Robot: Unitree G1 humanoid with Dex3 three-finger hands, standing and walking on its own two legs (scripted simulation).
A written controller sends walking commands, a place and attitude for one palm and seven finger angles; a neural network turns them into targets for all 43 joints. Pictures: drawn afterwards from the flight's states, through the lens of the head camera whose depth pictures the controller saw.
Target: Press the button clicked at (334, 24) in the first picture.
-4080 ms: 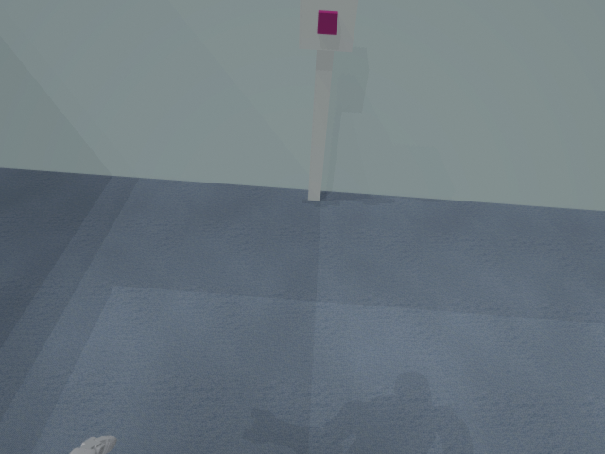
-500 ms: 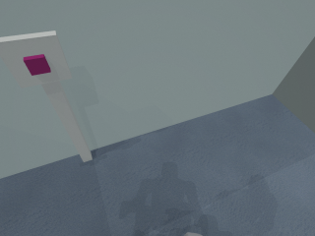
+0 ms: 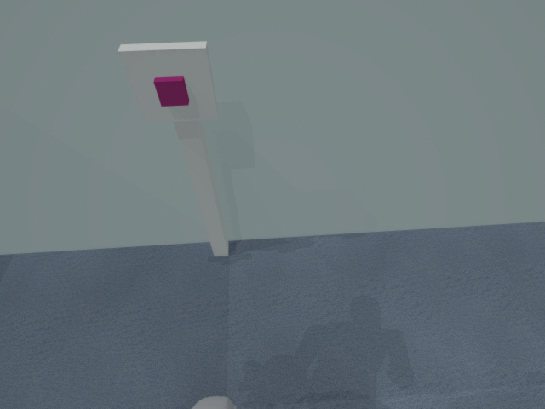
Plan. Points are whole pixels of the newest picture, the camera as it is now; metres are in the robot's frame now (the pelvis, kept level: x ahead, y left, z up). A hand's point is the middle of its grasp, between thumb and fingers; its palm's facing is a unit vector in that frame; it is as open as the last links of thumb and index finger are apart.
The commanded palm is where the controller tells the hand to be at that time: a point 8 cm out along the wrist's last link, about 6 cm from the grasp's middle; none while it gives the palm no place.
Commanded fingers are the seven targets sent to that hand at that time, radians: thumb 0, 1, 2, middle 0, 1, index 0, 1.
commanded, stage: take the last steps up to it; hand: left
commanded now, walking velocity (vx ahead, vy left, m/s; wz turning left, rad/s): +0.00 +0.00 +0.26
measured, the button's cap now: (172, 90) +0.72 +0.28 +0.05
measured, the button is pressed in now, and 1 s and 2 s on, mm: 0 0 0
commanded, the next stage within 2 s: come to a stop and stand still in 0.92 s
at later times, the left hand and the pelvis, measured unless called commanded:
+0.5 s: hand out of the picture +0.06 +0.20 -0.17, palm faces +0.09 -0.97 -0.21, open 7.4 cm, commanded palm none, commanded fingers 0.00 0.90 0.90 -0.20 -0.30 -0.20 -0.30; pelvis +0.04 +0.01 +0.00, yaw +4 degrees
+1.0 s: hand out of the picture +0.08 +0.20 -0.19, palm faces +0.19 -0.98 -0.11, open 7.4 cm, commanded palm none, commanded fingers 0.00 0.90 0.90 -0.20 -0.30 -0.20 -0.30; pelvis +0.19 +0.07 -0.02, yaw +5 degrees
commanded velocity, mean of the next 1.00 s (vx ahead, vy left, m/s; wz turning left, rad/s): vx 0.23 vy -0.02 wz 0.05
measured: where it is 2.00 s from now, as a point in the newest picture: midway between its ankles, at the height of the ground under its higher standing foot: outside the picture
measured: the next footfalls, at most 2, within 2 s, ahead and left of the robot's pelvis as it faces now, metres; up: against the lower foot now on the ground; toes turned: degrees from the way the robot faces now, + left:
left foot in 0.08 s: +0.03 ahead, +0.14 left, +0.00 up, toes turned +8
right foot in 0.50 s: +0.11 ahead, -0.09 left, +0.00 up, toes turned -2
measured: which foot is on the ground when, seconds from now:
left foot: up 0.00-0.06, down 0.08-0.52, up 0.54-0.92, down 0.94-1.00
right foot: down 0.00-0.08, up 0.10-0.48, down 0.50-0.96, up 0.98-1.00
